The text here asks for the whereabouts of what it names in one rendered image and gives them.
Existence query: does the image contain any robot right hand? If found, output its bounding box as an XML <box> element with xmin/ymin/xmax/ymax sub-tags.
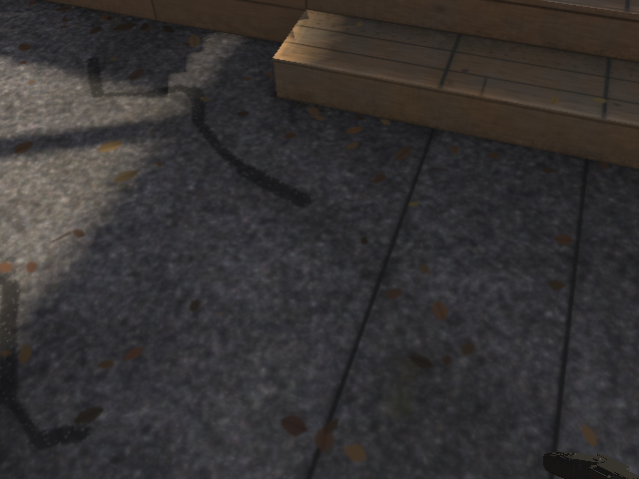
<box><xmin>543</xmin><ymin>452</ymin><xmax>639</xmax><ymax>479</ymax></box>

